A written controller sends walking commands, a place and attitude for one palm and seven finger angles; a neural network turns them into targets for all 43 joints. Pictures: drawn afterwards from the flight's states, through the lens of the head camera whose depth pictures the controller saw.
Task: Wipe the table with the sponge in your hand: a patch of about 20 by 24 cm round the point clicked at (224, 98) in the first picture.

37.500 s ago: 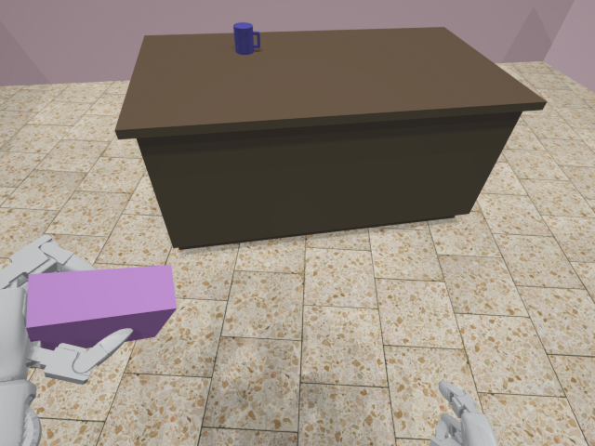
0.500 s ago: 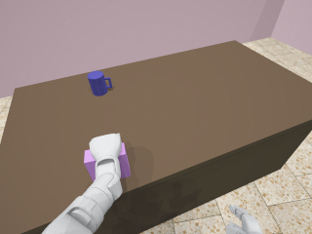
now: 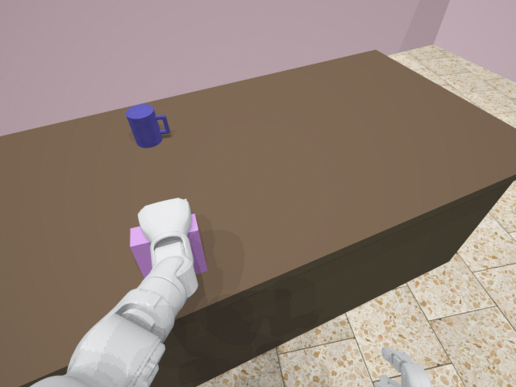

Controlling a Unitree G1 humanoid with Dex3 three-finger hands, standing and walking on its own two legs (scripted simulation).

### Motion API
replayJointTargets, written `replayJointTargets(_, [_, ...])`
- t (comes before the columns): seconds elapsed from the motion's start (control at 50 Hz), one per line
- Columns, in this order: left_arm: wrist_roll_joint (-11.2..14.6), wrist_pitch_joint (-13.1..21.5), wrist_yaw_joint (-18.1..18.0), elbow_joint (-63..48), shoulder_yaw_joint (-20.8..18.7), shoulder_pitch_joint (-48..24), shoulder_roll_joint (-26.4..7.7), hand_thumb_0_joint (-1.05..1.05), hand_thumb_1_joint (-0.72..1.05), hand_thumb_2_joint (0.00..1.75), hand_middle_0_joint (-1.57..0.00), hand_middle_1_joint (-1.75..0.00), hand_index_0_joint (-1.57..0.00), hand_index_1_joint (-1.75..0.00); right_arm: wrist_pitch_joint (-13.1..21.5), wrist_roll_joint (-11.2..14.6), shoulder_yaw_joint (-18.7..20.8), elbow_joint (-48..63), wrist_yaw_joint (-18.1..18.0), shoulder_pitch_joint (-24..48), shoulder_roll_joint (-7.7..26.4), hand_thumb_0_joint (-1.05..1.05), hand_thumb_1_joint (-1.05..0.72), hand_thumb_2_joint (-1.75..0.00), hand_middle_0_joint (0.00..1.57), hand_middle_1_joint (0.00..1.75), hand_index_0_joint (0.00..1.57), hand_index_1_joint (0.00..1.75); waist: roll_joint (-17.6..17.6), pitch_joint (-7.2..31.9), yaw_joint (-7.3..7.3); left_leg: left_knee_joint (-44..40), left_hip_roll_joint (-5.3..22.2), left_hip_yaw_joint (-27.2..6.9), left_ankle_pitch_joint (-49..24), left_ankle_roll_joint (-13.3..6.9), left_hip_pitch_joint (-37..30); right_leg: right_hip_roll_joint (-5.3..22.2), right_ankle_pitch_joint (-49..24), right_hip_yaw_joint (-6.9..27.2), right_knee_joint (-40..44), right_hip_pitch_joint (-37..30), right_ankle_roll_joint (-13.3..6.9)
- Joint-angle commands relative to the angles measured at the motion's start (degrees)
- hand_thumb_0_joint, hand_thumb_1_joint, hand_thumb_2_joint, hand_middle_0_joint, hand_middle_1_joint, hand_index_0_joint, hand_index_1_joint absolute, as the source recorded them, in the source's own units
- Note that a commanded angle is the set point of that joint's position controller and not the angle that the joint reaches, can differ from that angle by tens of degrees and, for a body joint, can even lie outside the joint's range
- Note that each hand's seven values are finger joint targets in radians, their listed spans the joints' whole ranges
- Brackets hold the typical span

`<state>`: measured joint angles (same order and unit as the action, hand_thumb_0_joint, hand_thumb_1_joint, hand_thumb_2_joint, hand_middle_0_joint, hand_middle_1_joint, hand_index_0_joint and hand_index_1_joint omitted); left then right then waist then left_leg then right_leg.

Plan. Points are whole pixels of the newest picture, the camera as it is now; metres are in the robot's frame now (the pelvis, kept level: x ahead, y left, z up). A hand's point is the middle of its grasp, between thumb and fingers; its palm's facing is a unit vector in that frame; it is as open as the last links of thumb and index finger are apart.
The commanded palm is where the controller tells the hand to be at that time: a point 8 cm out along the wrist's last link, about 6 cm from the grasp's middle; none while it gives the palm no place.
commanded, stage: wipe forward along the third lane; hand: left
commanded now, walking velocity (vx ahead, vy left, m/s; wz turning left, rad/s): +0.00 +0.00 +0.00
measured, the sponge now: (173, 257) +0.36 +0.19 -0.04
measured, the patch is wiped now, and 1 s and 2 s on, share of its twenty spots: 0.80 0.95 1.00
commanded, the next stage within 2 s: wipe back along the third lane in 1.20 s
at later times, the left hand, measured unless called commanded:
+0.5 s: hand (170, 220) +0.42 +0.21 +0.00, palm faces -0.09 -0.01 -1.00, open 9.3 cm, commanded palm +0.41 +0.21 +0.04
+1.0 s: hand (167, 200) +0.47 +0.22 +0.01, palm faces -0.11 +0.00 -0.99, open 9.3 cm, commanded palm +0.46 +0.22 +0.04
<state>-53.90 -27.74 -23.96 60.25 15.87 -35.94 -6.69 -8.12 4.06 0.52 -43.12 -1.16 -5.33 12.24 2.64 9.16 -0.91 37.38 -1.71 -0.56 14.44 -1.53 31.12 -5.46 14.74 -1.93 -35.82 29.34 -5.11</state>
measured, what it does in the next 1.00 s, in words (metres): stands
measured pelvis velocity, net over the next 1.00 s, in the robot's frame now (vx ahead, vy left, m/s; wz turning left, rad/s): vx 0.00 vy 0.02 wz -0.03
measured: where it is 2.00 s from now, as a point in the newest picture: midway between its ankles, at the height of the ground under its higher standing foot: outside the picture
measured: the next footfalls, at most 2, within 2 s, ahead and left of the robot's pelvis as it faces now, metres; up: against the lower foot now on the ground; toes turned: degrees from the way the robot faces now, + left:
none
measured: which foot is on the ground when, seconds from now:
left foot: down 0.00-1.00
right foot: down 0.00-1.00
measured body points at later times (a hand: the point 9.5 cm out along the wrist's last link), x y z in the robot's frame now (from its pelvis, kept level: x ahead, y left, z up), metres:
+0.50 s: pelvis -0.01 +0.00 -0.01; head +0.02 +0.00 +0.44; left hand +0.42 +0.20 +0.06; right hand +0.09 -0.26 -0.14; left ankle +0.04 +0.10 -0.72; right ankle +0.03 -0.06 -0.72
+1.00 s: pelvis +0.00 +0.02 -0.02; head +0.07 +0.03 +0.43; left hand +0.47 +0.22 +0.06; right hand +0.07 -0.24 -0.14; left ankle +0.04 +0.10 -0.72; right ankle +0.03 -0.06 -0.72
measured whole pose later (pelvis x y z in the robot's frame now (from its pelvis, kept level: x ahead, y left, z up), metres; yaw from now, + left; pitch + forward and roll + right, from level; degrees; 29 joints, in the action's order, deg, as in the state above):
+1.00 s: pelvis +0.00 +0.02 -0.02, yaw -2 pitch +18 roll -3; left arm -55.7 -26.3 -24.7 77.7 7.4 -56.1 -15.8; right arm -2.7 3.0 -0.3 -44.0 0.9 -12.8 13.3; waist 2.6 10.8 6.6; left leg 45.2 -1.0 0.0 17.2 -3.2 45.9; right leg -6.1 15.8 -1.9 -40.8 42.9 -3.5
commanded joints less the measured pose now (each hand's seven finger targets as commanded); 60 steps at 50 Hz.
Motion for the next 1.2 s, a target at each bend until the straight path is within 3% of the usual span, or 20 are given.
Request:
replayJointTargets(0.0, [-0.68, 0.86, -2.52, -3.23, -2.77, -19.28, -7.25, 0.00, 0.10, 1.30, -1.20, -1.60, -1.20, -1.60, 2.31, -0.10, 1.59, 7.53, -0.61, 5.39, 7.17, 0.00, -0.90, -0.90, 0.20, 0.30, 0.20, 0.30, -8.95, 9.84, 3.13, -2.83, -0.09, -0.33, 4.00, -0.69, -0.19, 4.56, -0.51, 7.91, 8.35, -4.98, 2.67])
replayJointTargets(0.08, [-1.79, 0.91, -2.57, -1.32, -5.29, -21.16, -11.14, 0.00, 0.10, 1.30, -1.20, -1.60, -1.20, -1.60, 2.50, -0.21, 1.74, 7.08, -0.86, 3.96, 7.69, 0.00, -0.90, -0.90, 0.20, 0.30, 0.20, 0.30, -9.19, 10.34, 3.37, -1.87, 0.06, -0.43, 4.63, -0.74, 2.01, 4.54, 0.94, 8.77, 8.00, -4.45, 2.69])
replayJointTargets(0.1, [-1.73, 1.09, -2.58, -1.32, -3.84, -21.50, -9.63, 0.00, 0.10, 1.30, -1.20, -1.60, -1.20, -1.60, 2.68, -0.22, 1.73, 7.21, -0.74, 3.17, 7.51, 0.00, -0.90, -0.90, 0.20, 0.30, 0.20, 0.30, -7.89, 10.41, 3.79, -1.55, 0.06, -0.15, 4.50, -0.79, 1.92, 4.68, 0.11, 8.36, 7.57, -4.25, 2.75])
replayJointTargets(0.14, [-1.50, 1.28, -2.60, -0.41, -5.48, -20.72, -11.59, 0.00, 0.10, 1.30, -1.20, -1.60, -1.20, -1.60, 2.92, -0.23, 1.83, 7.15, -0.75, 2.40, 7.81, 0.00, -0.90, -0.90, 0.20, 0.30, 0.20, 0.30, -9.23, 11.37, 3.56, -1.21, 0.18, -0.08, 4.66, -0.82, 2.73, 4.70, 0.33, 8.75, 7.61, -4.79, 2.86])
replayJointTargets(0.18, [-1.55, 1.36, -2.56, -0.14, -6.08, -21.59, -12.29, 0.00, 0.10, 1.30, -1.20, -1.60, -1.20, -1.60, 3.12, -0.10, 1.86, 7.38, -0.67, 2.26, 7.78, 0.00, -0.90, -0.90, 0.20, 0.30, 0.20, 0.30, -7.58, 11.01, 3.37, -1.30, 0.14, -0.21, 5.04, -0.75, 3.55, 4.52, 1.02, 8.44, 7.45, -4.11, 2.75])
replayJointTargets(0.2, [-1.49, 1.44, -2.63, 0.23, -5.16, -22.41, -11.72, 0.00, 0.10, 1.30, -1.20, -1.60, -1.20, -1.60, 3.31, -0.13, 1.81, 7.20, -0.66, 1.58, 7.84, 0.00, -0.90, -0.90, 0.20, 0.30, 0.20, 0.30, -7.71, 10.43, 4.15, -1.17, 0.28, 0.03, 5.44, -0.84, 3.60, 4.63, 1.93, 8.40, 7.51, -3.57, 2.95])
replayJointTargets(0.28, [-1.79, 1.60, -2.94, 1.92, -8.27, -24.84, -16.69, 0.00, 0.10, 1.30, -1.20, -1.60, -1.20, -1.60, 3.93, -0.17, 1.93, 6.61, -0.84, 0.41, 8.60, 0.00, -0.90, -0.90, 0.20, 0.30, 0.20, 0.30, -8.37, 10.97, 4.31, -0.34, 0.41, -0.11, 6.57, -0.77, 5.78, 4.61, 5.57, 9.68, 7.92, -3.14, 2.98])
replayJointTargets(0.3, [-1.97, 1.65, -2.92, 2.11, -6.90, -25.31, -15.65, 0.00, 0.10, 1.30, -1.20, -1.60, -1.20, -1.60, 4.18, -0.09, 1.89, 6.65, -0.77, -0.25, 8.43, 0.00, -0.90, -0.90, 0.20, 0.30, 0.20, 0.30, -7.64, 11.06, 4.86, 0.02, 0.46, 0.17, 6.67, -0.84, 6.03, 4.86, 5.40, 9.68, 7.64, -3.05, 3.16])
replayJointTargets(0.38, [-2.05, 1.76, -2.93, 3.72, -8.34, -27.21, -17.82, 0.00, 0.10, 1.30, -1.20, -1.60, -1.20, -1.60, 4.80, -0.07, 1.99, 6.45, -0.50, -1.35, 8.77, 0.00, -0.90, -0.90, 0.20, 0.30, 0.20, 0.30, -7.80, 11.47, 5.23, 0.40, 0.65, 0.01, 6.89, -0.95, 7.15, 4.48, 5.79, 9.21, 7.28, -2.35, 3.24])
replayJointTargets(0.42, [-1.62, 1.82, -2.91, 4.14, -6.98, -27.96, -16.24, 0.00, 0.10, 1.30, -1.20, -1.60, -1.20, -1.60, 5.28, -0.04, 1.91, 6.45, -0.34, -2.08, 8.63, 0.00, -0.90, -0.90, 0.20, 0.30, 0.20, 0.30, -6.32, 11.74, 5.60, 0.49, 0.76, 0.26, 7.19, -0.96, 6.80, 4.55, 6.19, 8.74, 6.99, -1.47, 3.31])
replayJointTargets(0.5, [-1.89, 1.74, -2.83, 5.92, -8.43, -30.29, -19.44, 0.00, 0.10, 1.30, -1.20, -1.60, -1.20, -1.60, 5.77, -0.06, 1.81, 6.02, -0.24, -3.51, 9.10, 0.00, -0.90, -0.90, 0.20, 0.30, 0.20, 0.30, -6.25, 12.24, 6.18, 0.68, 0.79, 0.15, 7.51, -1.21, 7.64, 4.05, 6.55, 7.81, 6.48, -0.58, 3.56])
replayJointTargets(0.54, [-2.33, 1.67, -2.69, 6.99, -7.01, -31.61, -17.77, 0.00, 0.10, 1.30, -1.20, -1.60, -1.20, -1.60, 6.14, -0.14, 1.77, 5.59, -0.05, -4.28, 9.17, 0.00, -0.90, -0.90, 0.20, 0.30, 0.20, 0.30, -5.77, 11.94, 6.92, 0.71, 0.98, -0.03, 7.58, -1.26, 7.03, 3.82, 6.03, 7.05, 6.05, 1.24, 3.49])
replayJointTargets(0.58, [-2.31, 1.94, -2.73, 7.06, -8.30, -32.96, -18.84, 0.00, 0.10, 1.30, -1.20, -1.60, -1.20, -1.60, 6.45, -0.28, 1.94, 5.50, 0.14, -4.71, 9.32, 0.00, -0.90, -0.90, 0.20, 0.30, 0.20, 0.30, -5.67, 13.62, 6.92, 0.87, 1.11, -0.26, 6.81, -1.39, 6.47, 3.48, 4.24, 6.39, 5.33, 1.18, 3.43])
replayJointTargets(0.62, [-2.23, 2.09, -2.79, 7.49, -6.67, -33.23, -16.64, 0.00, 0.10, 1.30, -1.20, -1.60, -1.20, -1.60, 6.76, -0.33, 1.96, 5.42, 0.43, -5.73, 9.19, 0.00, -0.90, -0.90, 0.20, 0.30, 0.20, 0.30, -4.70, 14.64, 7.25, 1.01, 1.02, -0.47, 6.24, -1.45, 5.88, 3.22, 2.78, 5.48, 4.51, 2.08, 3.42])
replayJointTargets(0.68, [-1.74, 2.20, -3.11, 8.65, -8.54, -34.14, -17.95, 0.00, 0.10, 1.30, -1.20, -1.60, -1.20, -1.60, 7.06, -0.53, 2.05, 4.92, 0.78, -6.37, 9.60, 0.00, -0.90, -0.90, 0.20, 0.30, 0.20, 0.30, -5.94, 15.73, 7.35, 1.52, 1.32, -0.58, 4.49, -1.56, 6.04, 3.11, -0.51, 5.30, 3.92, 1.41, 3.42])
replayJointTargets(0.86, [-2.97, 1.30, -3.10, 11.01, -6.77, -38.41, -17.29, 0.00, 0.10, 1.30, -1.20, -1.60, -1.20, -1.60, 7.03, -0.83, 1.82, 4.26, 1.41, -8.58, 9.93, 0.00, -0.90, -0.90, 0.20, 0.30, 0.20, 0.30, -4.78, 15.35, 8.99, 1.95, 1.55, -1.25, 3.61, -1.61, 5.91, 2.64, -1.28, 3.69, 2.84, 4.82, 3.38])
replayJointTargets(0.92, [-3.22, 1.30, -3.25, 12.14, -8.71, -40.36, -20.38, 0.00, 0.10, 1.30, -1.20, -1.60, -1.20, -1.60, 7.14, -1.06, 1.91, 3.82, 1.40, -9.44, 10.38, 0.00, -0.90, -0.90, 0.20, 0.30, 0.20, 0.30, -4.63, 16.57, 9.40, 2.66, 1.67, -1.41, 2.85, -1.79, 6.22, 2.59, -2.23, 3.79, 2.30, 4.82, 3.40])
replayJointTargets(1.06, [-3.88, 1.11, -2.75, 14.02, -9.05, -40.54, -21.03, 0.00, 0.10, 1.30, -1.20, -1.60, -1.20, -1.60, 6.77, -1.41, 1.94, 4.20, 2.02, -11.27, 10.70, 0.00, -0.90, -0.90, 0.20, 0.30, 0.20, 0.30, -3.18, 19.11, 9.33, 3.64, 1.84, -1.61, -0.05, -1.62, 5.89, 2.09, -5.22, 2.95, 0.82, 5.03, 3.11])
replayJointTargets(1.1, [-3.80, 1.28, -2.64, 14.15, -8.78, -41.26, -20.72, 0.00, 0.10, 1.30, -1.20, -1.60, -1.20, -1.60, 6.73, -1.44, 2.04, 4.03, 2.14, -11.45, 10.89, 0.00, -0.90, -0.90, 0.20, 0.30, 0.20, 0.30, -2.76, 18.87, 9.91, 3.92, 1.98, -1.85, -0.78, -1.62, 5.70, 1.99, -5.81, 2.90, 0.54, 5.97, 3.11])
replayJointTargets(1.18, [-4.50, 1.34, -2.62, 14.78, -10.25, -42.98, -23.35, 0.00, 0.10, 1.30, -1.20, -1.60, -1.20, -1.60, 6.60, -1.58, 2.02, 3.89, 2.20, -11.97, 11.25, 0.00, -0.90, -0.90, 0.20, 0.30, 0.20, 0.30, -2.81, 18.17, 10.28, 4.19, 2.12, -1.98, -0.45, -1.63, 7.04, 1.97, -5.67, 2.86, 0.38, 6.29, 3.02])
